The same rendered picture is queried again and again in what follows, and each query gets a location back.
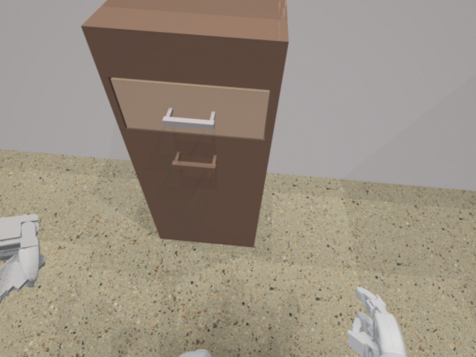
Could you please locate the handle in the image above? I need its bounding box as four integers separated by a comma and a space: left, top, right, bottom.
162, 108, 216, 130
172, 161, 216, 172

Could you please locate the drawer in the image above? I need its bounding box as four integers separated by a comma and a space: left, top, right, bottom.
111, 77, 270, 139

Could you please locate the cabinet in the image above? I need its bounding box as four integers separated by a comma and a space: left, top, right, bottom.
81, 0, 289, 248

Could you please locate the robot right hand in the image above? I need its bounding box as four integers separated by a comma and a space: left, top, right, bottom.
347, 286, 408, 357

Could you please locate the robot left hand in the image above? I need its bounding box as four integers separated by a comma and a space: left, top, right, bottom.
0, 214, 46, 303

